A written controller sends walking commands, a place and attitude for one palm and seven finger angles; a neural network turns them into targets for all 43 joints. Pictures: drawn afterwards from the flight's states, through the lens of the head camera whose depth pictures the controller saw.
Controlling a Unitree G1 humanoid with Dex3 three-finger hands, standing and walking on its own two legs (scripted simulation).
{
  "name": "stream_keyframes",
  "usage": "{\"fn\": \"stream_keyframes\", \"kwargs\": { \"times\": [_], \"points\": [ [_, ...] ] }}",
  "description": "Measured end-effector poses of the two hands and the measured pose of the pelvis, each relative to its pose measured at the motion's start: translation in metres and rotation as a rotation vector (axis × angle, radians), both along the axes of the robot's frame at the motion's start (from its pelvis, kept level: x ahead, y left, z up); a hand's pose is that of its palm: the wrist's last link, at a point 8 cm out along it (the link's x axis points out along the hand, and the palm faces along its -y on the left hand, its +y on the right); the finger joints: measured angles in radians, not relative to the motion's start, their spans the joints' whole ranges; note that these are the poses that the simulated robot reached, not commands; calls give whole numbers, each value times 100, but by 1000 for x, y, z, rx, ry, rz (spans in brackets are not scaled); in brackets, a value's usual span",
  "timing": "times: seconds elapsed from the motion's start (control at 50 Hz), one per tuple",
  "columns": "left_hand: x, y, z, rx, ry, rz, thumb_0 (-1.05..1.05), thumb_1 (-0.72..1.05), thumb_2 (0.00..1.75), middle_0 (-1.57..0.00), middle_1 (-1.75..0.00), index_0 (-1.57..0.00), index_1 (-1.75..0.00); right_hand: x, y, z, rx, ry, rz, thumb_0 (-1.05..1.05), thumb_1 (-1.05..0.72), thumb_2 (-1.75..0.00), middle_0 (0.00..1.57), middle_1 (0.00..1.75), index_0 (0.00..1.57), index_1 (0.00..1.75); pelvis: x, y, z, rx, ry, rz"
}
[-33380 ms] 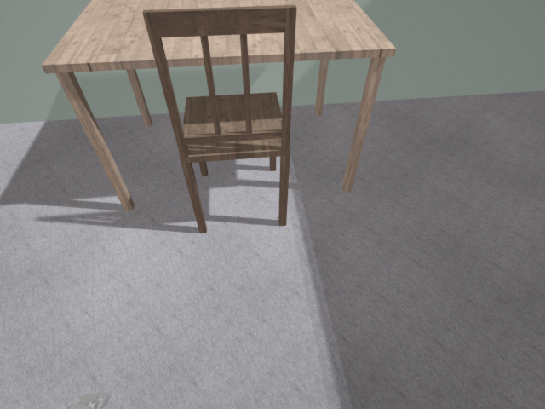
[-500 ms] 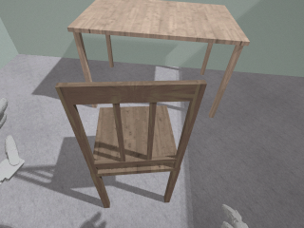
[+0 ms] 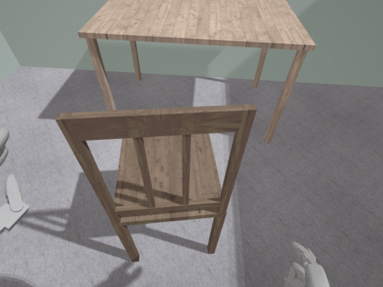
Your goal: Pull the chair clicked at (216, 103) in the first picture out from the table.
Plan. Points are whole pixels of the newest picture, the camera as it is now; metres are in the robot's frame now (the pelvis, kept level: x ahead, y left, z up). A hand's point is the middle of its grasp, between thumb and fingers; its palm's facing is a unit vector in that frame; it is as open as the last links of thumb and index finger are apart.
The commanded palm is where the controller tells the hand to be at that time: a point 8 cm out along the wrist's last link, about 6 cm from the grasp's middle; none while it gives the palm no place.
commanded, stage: stop stepping back and stand still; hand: left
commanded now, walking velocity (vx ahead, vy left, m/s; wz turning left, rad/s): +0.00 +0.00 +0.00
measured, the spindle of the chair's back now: (146, 177) +0.41 +0.14 -0.06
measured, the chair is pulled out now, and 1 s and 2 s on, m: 0.65 0.65 0.65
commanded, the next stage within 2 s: let the arm hang, fingers relaxed in 0.30 s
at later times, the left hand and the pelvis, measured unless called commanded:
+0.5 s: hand (53, 232) +0.21 +0.27 +0.04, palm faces +0.24 -0.86 -0.45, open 7.4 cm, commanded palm none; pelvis +0.00 +0.01 +0.00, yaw +1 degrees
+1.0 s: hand out of the picture -0.09 +0.19 -0.17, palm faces +0.04 -0.97 -0.24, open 7.3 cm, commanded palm none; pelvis -0.02 +0.00 +0.00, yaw +1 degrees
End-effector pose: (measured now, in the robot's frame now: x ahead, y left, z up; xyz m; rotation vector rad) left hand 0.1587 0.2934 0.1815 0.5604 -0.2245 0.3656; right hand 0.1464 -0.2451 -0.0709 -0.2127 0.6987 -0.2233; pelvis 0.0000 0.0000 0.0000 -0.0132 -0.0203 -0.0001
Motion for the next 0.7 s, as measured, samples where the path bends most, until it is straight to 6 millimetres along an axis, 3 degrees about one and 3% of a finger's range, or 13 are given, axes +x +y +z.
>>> {"fn": "stream_keyframes", "kwargs": {
  "times": [0.22,0.4,0.42,0.46,0.5,0.54,0.58,0.62,0.66,0.7],
  "points": [
    [4,6,-7,-43,29,28,1,89,90,-22,-30,-21,-30,14,22,-3,41,13,34,2,-91,-89,20,30,20,30,7,5,2,-1,-1,-2],
    [4,9,-4,-47,12,26,1,89,90,-22,-30,-21,-30,13,24,0,35,11,32,2,-91,-89,20,30,20,30,7,8,3,-3,-4,-1],
    [7,10,-10,-32,33,16,1,89,90,-21,-30,-21,-30,13,23,-2,40,7,50,2,-91,-89,20,30,20,30,6,9,2,-3,5,4],
    [16,15,-51,-75,190,18,0,89,90,-21,-30,-20,-30,10,20,-15,49,49,88,1,-91,-89,20,30,20,30,1,12,-1,2,18,17],
    [19,16,-114,-191,423,57,0,89,90,-20,-30,-20,-30,2,18,-30,58,119,102,1,-91,-89,20,30,20,30,-3,14,-4,7,24,23],
    [7,6,-181,-310,678,94,0,90,90,-20,-29,-20,-30,-12,18,-42,66,188,99,1,-91,-89,20,30,20,30,-7,14,-6,11,21,22],
    [-20,-15,-240,-408,921,105,0,90,90,-20,-29,-19,-30,-31,18,-50,73,254,85,1,-91,-89,20,30,20,30,-11,13,-8,15,12,17],
    [-56,-43,-285,-491,1132,95,0,91,90,-20,-29,-19,-30,-55,18,-55,75,324,64,1,-91,-89,20,30,20,30,-13,11,-8,17,3,13],
    [-97,-70,-315,-567,1305,81,1,91,90,-20,-29,-19,-30,-81,17,-58,72,401,40,1,-91,-89,20,30,20,30,-15,9,-8,15,-6,9],
    [-123,-67,-325,-622,1334,176,-2,99,90,-21,-30,-20,-30,-109,17,-61,69,491,25,1,-91,-89,20,30,20,30,-17,6,-7,9,-8,16]
  ]
}}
